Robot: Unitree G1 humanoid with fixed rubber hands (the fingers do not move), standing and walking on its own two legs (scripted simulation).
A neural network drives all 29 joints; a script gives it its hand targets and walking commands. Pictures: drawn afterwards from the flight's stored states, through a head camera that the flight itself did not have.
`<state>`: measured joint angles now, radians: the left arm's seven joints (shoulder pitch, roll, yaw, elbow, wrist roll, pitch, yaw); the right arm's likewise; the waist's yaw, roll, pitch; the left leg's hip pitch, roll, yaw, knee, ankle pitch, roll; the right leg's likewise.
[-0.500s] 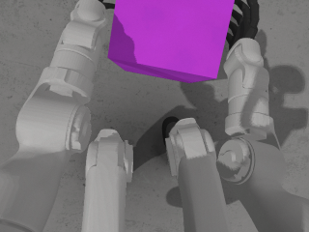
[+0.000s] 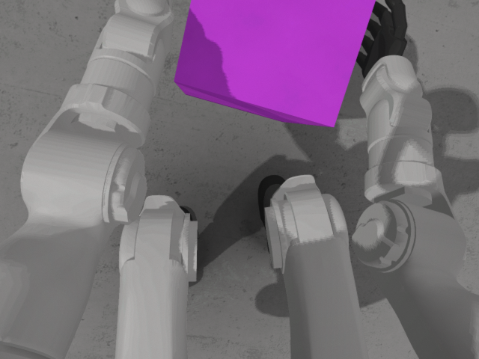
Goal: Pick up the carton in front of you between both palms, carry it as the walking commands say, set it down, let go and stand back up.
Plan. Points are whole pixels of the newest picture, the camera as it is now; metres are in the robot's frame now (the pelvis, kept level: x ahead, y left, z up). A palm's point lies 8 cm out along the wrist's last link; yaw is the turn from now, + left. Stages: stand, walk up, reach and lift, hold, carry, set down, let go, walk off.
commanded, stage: set down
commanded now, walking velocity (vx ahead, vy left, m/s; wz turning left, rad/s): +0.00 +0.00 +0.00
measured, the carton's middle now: (260, 45) +0.52 -0.09 -0.26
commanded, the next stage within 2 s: let go in 1.78 s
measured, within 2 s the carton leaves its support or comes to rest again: neither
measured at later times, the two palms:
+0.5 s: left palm out of the picture +0.57 +0.06 -0.18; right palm (380, 51) +0.48 -0.24 -0.17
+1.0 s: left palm out of the picture +0.59 +0.08 -0.11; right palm (432, 37) +0.49 -0.28 -0.12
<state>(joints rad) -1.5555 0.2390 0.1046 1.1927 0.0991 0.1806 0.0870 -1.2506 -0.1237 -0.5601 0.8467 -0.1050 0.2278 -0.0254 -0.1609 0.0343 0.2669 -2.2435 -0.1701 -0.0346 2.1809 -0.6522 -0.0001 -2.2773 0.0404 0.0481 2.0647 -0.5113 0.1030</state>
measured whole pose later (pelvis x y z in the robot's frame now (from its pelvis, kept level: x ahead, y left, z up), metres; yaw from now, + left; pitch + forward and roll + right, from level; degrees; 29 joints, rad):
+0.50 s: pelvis +0.00 +0.00 -0.01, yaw +0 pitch +40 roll -4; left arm -1.55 0.27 0.13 1.20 0.13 0.14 0.01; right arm -1.31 -0.14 -0.61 0.97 -0.14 0.15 0.01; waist -0.16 0.02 0.28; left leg -2.26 -0.14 -0.03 2.22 -0.65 0.01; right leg -2.29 0.03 0.03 2.11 -0.52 0.09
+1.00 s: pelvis +0.00 -0.02 +0.01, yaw +0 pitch +39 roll -2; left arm -1.46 0.45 -0.06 0.99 -0.10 0.19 0.06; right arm -1.22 -0.19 -0.37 0.81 0.17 0.11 -0.15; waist -0.16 0.03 0.26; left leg -2.16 -0.06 -0.02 2.15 -0.67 -0.01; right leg -2.23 0.02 0.00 2.05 -0.50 0.02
